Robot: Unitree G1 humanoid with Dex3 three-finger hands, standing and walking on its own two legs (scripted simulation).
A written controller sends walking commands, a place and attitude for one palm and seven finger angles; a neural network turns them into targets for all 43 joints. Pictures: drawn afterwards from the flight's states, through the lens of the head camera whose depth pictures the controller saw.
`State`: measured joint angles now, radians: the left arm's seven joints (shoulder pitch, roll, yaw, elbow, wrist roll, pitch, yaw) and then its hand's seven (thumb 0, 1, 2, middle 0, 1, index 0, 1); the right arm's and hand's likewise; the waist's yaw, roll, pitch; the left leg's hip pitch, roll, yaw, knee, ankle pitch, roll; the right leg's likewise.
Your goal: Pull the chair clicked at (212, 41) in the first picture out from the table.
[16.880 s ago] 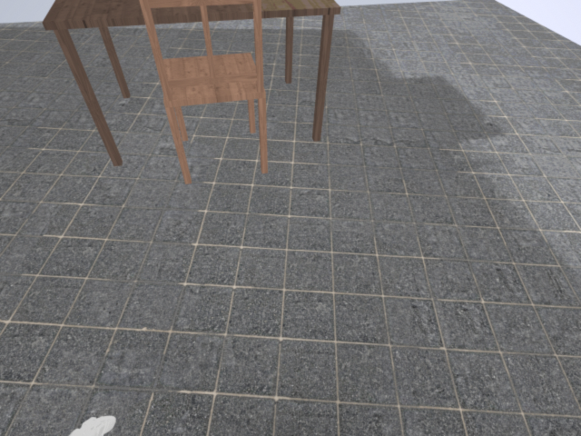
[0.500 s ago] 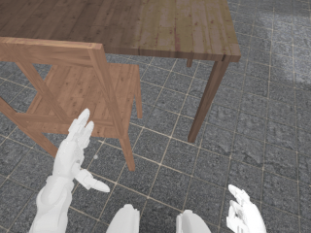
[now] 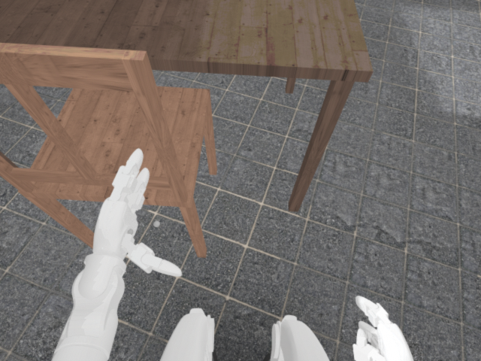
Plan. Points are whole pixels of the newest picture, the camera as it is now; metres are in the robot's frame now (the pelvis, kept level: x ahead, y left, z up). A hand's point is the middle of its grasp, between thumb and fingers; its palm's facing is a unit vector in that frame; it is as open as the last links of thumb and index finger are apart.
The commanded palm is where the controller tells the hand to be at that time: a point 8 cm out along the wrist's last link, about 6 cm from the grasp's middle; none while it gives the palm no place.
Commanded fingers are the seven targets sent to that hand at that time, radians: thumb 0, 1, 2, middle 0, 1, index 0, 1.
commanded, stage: aim the fingers beside a spindle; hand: left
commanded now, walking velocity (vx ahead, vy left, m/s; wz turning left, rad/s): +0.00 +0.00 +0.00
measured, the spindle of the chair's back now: (60, 137) +0.49 +0.36 +0.03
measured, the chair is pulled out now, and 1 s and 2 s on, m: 0.00 0.00 0.00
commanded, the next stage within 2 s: none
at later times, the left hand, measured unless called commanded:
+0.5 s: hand (158, 226) +0.32 +0.15 +0.02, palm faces -0.09 -1.00 -0.04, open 16.9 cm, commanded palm +0.30 +0.20 +0.03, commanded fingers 0.00 -0.50 0.30 -0.06 -0.08 -0.06 -0.08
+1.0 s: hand (157, 233) +0.31 +0.14 +0.03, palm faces -0.09 -1.00 -0.04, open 16.9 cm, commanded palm +0.30 +0.21 +0.04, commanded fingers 0.00 -0.50 0.30 -0.06 -0.08 -0.06 -0.08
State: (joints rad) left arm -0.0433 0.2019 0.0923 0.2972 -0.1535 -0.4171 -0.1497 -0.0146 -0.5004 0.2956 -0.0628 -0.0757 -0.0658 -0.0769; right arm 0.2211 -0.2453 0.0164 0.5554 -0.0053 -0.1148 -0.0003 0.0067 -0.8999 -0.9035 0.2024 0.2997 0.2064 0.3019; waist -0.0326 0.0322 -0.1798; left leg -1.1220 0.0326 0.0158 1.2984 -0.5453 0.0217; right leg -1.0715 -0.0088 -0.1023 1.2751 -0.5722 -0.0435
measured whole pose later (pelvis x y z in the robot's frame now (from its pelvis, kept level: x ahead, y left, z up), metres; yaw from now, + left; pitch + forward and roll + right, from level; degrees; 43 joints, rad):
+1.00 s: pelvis +0.00 +0.00 +0.00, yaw +0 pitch +21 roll -2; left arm 0.03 0.19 0.06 0.24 -0.15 -0.42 -0.15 -0.02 -0.50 0.30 -0.06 -0.08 -0.07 -0.08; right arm 0.21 -0.24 0.02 0.54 0.00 -0.10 -0.01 0.01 -0.90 -0.90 0.20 0.30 0.21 0.30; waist -0.03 0.02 -0.18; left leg -1.11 0.03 0.01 1.29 -0.55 0.03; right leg -1.05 -0.01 -0.10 1.26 -0.57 -0.04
